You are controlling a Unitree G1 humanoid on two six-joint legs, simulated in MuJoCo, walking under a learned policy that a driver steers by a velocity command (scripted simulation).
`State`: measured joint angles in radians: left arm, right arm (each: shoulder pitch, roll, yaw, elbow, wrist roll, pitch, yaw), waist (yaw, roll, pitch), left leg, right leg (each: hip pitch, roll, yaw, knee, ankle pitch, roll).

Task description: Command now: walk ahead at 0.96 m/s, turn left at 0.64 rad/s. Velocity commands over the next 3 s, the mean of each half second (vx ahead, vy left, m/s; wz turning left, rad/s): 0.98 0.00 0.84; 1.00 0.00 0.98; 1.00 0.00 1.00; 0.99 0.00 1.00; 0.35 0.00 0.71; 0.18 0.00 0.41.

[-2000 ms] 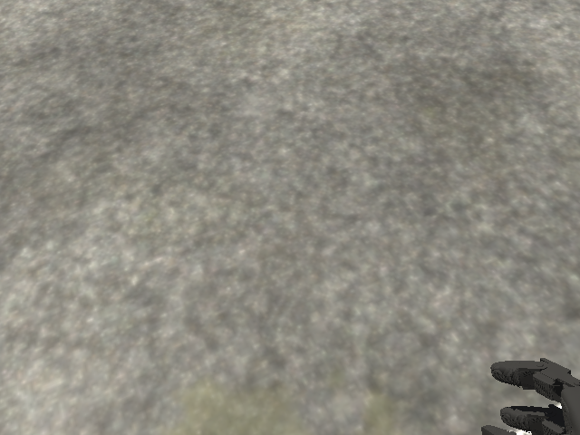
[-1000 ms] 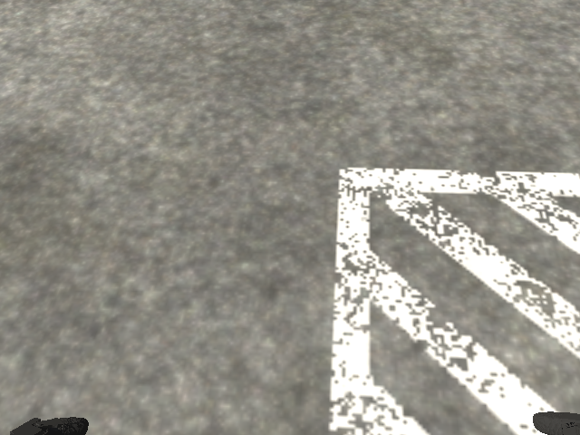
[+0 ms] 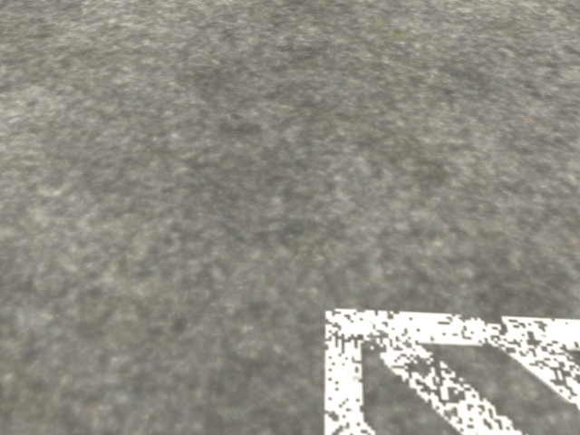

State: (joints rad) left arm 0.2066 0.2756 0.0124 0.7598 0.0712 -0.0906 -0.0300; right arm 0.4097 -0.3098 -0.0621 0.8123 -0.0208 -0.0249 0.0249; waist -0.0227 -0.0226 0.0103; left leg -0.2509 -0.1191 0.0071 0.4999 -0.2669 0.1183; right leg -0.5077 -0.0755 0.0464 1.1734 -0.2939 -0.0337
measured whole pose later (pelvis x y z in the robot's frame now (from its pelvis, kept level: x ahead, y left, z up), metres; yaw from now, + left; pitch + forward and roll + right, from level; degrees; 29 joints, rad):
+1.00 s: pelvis +0.84 +0.27 +0.00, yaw +53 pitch +2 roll +0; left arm 0.01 0.27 -0.02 0.57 0.04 -0.05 -0.02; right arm 0.47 -0.33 -0.07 0.81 0.00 -0.05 0.01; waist -0.10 0.01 0.05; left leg 0.01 -0.20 -0.20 0.34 -0.35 0.17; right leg -0.72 -0.13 0.09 0.74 -0.05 0.07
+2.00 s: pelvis +1.14 +1.12 -0.02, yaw +112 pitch +2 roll -1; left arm 0.04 0.29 0.00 0.58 0.05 -0.07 0.02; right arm 0.40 -0.38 -0.08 0.82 0.00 -0.05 0.00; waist -0.10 0.03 0.05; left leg -0.10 -0.17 -0.23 1.02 -0.46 0.13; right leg -0.51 -0.03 0.01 0.64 -0.18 0.05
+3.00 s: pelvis +1.01 +1.49 +0.01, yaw +145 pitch +2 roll +0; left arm 0.25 0.30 0.08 0.76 0.00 -0.04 0.05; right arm 0.20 -0.31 -0.11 0.70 0.03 0.04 0.02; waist 0.03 -0.03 -0.01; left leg -0.54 0.06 0.03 0.99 -0.33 -0.01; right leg -0.15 -0.11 -0.16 0.37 -0.25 0.03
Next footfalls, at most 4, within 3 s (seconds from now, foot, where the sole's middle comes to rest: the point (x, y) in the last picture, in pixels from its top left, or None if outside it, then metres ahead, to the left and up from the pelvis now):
0.26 right None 0.45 -0.13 -0.77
0.70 left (204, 336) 0.75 0.23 -0.77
1.10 right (152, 214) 1.17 0.42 -0.77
1.56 left None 1.11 0.86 -0.77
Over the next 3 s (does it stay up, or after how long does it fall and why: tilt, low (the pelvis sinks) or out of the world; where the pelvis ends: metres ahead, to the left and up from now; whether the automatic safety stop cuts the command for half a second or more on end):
stays up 1.01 1.49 0.01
